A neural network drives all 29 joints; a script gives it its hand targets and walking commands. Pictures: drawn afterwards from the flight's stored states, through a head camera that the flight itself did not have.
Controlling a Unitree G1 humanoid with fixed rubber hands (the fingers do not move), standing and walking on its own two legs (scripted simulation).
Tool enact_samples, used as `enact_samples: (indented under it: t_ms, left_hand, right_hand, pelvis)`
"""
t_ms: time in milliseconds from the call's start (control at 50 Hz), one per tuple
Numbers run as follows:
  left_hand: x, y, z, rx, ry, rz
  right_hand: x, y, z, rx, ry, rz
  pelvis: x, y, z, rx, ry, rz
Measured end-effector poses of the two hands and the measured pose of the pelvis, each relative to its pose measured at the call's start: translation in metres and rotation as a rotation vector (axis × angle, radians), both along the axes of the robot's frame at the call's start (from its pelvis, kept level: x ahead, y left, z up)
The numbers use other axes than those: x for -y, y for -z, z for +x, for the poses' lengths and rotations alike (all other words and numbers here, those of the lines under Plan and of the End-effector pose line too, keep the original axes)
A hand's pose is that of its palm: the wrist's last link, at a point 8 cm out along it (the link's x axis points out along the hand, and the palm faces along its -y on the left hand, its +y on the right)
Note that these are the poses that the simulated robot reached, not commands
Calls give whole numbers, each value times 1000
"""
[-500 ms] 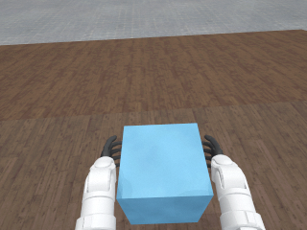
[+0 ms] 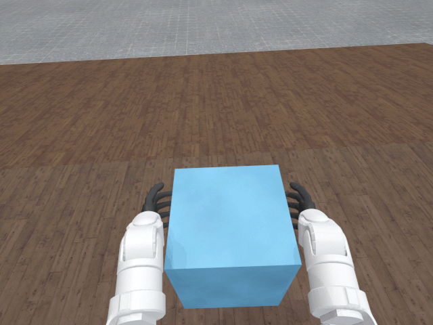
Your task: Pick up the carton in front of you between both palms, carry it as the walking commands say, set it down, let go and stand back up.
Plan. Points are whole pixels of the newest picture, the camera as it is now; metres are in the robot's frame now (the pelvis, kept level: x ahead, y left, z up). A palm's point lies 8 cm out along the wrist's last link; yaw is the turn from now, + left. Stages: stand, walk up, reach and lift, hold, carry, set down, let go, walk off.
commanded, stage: hold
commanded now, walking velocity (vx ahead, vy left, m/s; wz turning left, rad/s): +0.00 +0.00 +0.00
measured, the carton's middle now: (229, 240) +0.29 +0.00 -0.03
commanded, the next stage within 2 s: carry in 0.84 s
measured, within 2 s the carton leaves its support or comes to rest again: neither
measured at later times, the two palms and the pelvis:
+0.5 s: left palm (151, 215) +0.30 +0.15 +0.05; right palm (305, 214) +0.30 -0.15 +0.05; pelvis +0.02 +0.00 +0.00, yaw +0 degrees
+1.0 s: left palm (149, 212) +0.30 +0.15 +0.06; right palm (305, 210) +0.30 -0.15 +0.06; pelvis +0.01 +0.00 +0.00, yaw +0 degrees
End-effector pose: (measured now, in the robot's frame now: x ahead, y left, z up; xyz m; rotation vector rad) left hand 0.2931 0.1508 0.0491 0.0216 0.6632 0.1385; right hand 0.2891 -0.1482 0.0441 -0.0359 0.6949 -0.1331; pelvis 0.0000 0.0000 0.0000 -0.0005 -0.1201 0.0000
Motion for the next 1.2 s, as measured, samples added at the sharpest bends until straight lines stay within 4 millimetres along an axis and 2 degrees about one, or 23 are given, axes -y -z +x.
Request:
enact_samples:
  t_ms: [180,560,860,940,1060,1140,1200]
  left_hand:
    - [0,-6,5,21,-3,-6]
    - [0,-2,8,2,11,15]
    - [-1,-1,2,-1,4,12]
    - [-1,-4,4,16,0,2]
    - [-8,-16,20,60,-7,-26]
    - [-16,-24,37,47,4,-32]
    - [-13,-30,56,4,19,-37]
  right_hand:
    - [1,-6,5,21,6,5]
    - [0,-2,8,2,-9,-15]
    - [-1,-2,4,0,-11,-13]
    - [-1,-5,5,16,-2,-9]
    - [-8,-18,19,62,22,9]
    - [-15,-26,32,48,50,33]
    - [-12,-30,44,6,66,31]
  pelvis:
    - [0,0,2,-2,2,0]
    - [0,-3,16,-10,1,0]
    - [0,-2,10,-6,-1,1]
    - [-1,0,9,-58,-2,-1]
    - [-11,7,22,-128,-2,0]
    - [-20,9,46,-158,36,5]
    - [-19,3,66,-182,52,-11]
